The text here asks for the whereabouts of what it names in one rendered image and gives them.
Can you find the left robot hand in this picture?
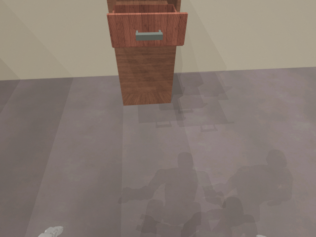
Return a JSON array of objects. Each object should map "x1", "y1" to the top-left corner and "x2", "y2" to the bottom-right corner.
[{"x1": 38, "y1": 226, "x2": 63, "y2": 237}]

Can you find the cabinet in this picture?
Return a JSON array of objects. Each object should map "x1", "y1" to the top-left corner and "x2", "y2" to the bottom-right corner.
[{"x1": 107, "y1": 0, "x2": 181, "y2": 106}]

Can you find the drawer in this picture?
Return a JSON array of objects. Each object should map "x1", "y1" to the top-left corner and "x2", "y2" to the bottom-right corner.
[{"x1": 107, "y1": 4, "x2": 188, "y2": 48}]

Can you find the handle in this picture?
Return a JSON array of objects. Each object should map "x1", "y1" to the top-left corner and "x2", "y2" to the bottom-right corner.
[{"x1": 136, "y1": 30, "x2": 163, "y2": 40}]

